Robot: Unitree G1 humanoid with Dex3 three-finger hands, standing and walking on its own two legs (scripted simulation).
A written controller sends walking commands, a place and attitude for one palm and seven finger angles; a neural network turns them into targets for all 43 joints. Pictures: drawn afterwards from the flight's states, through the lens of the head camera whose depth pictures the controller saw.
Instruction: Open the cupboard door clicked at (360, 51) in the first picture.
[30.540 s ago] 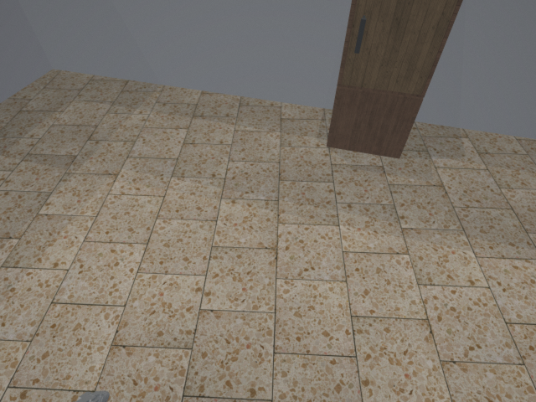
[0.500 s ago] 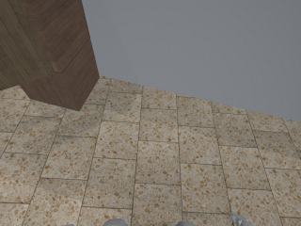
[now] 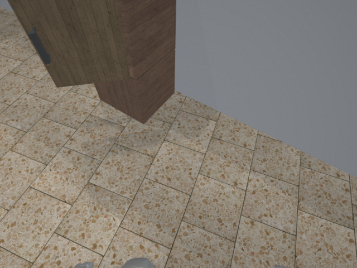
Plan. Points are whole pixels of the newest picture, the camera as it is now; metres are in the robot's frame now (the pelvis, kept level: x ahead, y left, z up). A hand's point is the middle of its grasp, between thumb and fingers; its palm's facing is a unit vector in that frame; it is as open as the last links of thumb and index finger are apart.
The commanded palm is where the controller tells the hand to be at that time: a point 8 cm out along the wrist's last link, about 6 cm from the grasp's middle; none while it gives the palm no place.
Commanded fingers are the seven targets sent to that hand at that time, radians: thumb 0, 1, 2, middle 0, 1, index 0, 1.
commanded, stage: turn to face it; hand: left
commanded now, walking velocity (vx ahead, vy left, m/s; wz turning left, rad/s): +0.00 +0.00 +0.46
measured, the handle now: (41, 45) +0.93 +0.64 -0.09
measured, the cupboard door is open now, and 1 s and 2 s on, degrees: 46 46 46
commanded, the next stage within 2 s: take the last steps up to it in 0.40 s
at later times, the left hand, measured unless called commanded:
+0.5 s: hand out of the picture +0.03 +0.19 -0.16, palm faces +0.22 -0.94 -0.26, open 7.4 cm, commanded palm none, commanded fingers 0.00 0.90 0.90 -0.20 -0.30 -0.20 -0.30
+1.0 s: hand out of the picture +0.09 +0.21 -0.16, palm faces +0.36 -0.90 -0.23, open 7.4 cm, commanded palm none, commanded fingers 0.00 0.90 0.90 -0.20 -0.30 -0.20 -0.30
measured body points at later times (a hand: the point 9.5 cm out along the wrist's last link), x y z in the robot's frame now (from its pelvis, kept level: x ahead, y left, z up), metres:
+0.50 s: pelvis +0.01 -0.02 +0.00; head +0.04 -0.03 +0.45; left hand +0.02 +0.24 -0.14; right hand +0.14 -0.26 -0.15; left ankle -0.03 +0.09 -0.68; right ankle +0.03 -0.15 -0.73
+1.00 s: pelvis +0.08 +0.00 -0.01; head +0.10 +0.00 +0.44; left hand +0.07 +0.26 -0.14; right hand +0.14 -0.23 -0.17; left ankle -0.01 +0.09 -0.71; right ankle +0.14 -0.10 -0.74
